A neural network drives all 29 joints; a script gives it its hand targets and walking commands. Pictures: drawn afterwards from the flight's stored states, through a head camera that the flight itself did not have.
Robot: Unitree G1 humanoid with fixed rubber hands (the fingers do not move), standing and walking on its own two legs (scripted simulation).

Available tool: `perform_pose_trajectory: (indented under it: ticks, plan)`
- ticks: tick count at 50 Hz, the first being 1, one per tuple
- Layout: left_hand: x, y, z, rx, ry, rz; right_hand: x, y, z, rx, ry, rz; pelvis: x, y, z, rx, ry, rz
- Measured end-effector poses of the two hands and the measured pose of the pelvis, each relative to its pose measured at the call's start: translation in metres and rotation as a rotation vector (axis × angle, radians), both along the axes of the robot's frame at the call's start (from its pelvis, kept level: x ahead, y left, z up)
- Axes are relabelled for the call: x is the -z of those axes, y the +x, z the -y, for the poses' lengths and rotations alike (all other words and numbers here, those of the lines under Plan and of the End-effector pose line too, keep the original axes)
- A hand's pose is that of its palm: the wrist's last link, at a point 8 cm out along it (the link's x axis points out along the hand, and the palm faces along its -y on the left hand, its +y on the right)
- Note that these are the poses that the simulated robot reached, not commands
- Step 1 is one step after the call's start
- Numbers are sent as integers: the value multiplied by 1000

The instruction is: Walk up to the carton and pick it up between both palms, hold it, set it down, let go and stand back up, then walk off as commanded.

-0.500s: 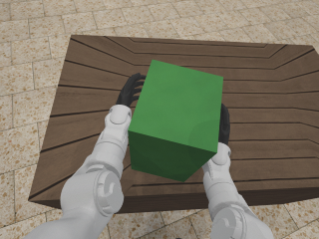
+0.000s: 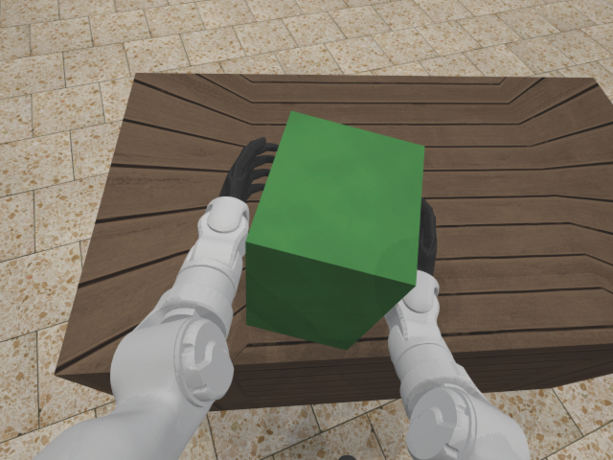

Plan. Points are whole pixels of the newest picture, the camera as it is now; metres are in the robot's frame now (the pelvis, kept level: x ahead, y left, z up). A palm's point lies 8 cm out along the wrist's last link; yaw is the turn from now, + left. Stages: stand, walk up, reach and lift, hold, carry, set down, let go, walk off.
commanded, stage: set down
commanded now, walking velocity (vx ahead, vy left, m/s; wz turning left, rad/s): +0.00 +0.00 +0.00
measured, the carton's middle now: (323, 247) +0.40 -0.03 +0.00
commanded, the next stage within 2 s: none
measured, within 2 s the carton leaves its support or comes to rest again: rests again in 1.08 s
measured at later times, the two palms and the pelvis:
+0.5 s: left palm (227, 201) +0.46 +0.10 +0.04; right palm (409, 261) +0.37 -0.15 +0.01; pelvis -0.01 +0.00 +0.00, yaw +0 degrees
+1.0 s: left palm (222, 225) +0.42 +0.11 +0.03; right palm (408, 286) +0.34 -0.14 +0.00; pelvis -0.04 +0.02 -0.01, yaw -1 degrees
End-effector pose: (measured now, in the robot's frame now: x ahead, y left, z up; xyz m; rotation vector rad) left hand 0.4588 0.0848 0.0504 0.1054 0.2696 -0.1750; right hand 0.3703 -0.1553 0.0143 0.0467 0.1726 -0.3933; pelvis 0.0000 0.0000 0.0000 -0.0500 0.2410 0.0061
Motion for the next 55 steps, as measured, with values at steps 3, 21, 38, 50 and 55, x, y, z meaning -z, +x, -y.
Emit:
perform_pose_trajectory:
  ticks: [3,21,38,50,55]
  plan:
    - [3,1,-2,-3,-14,-11,0,1,-1,-3,-7,-6,0,0,0,0,-1,-3]
    - [13,-1,-14,-19,-36,-13,0,4,-9,-17,-22,-3,2,-6,-2,2,-4,-31]
    - [27,-16,-20,-41,-57,-58,29,-17,-12,43,68,-91,9,-24,-10,7,-17,-96]
    - [16,-38,-21,-24,-63,-23,18,-32,-15,45,59,-83,15,-42,-15,7,-24,-79]
    - [10,-49,-25,-27,-63,-9,11,-40,-18,33,44,-72,16,-51,-16,6,-26,-60]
